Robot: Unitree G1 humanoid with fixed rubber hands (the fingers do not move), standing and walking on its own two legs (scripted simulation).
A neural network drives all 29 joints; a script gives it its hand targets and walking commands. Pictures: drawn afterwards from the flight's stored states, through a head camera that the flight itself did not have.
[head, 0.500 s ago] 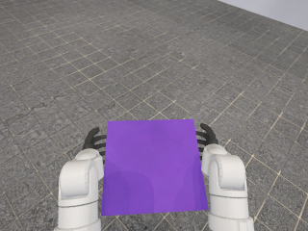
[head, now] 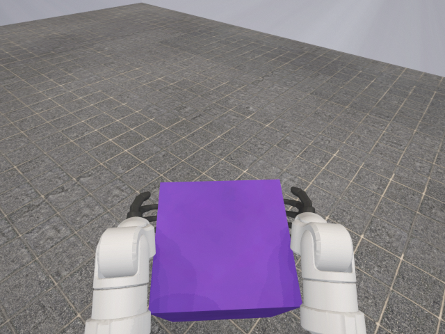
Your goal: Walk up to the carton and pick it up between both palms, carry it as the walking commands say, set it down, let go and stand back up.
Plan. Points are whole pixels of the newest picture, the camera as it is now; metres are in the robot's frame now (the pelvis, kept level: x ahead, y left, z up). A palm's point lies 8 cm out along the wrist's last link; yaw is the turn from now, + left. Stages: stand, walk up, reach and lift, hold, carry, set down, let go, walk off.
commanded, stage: carry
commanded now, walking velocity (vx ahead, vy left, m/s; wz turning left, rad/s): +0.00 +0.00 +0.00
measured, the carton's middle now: (221, 257) +0.29 +0.00 +0.00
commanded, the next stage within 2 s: none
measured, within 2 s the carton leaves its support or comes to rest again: neither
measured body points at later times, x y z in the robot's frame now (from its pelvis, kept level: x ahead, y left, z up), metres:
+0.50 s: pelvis +0.00 -0.02 +0.00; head -0.02 -0.02 +0.45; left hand +0.30 +0.12 +0.08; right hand +0.30 -0.17 +0.08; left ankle +0.07 +0.07 -0.73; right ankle -0.01 -0.10 -0.73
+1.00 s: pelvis +0.02 -0.04 +0.00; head +0.00 -0.05 +0.45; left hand +0.32 +0.10 +0.06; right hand +0.32 -0.19 +0.06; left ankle +0.07 +0.07 -0.73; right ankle -0.01 -0.10 -0.73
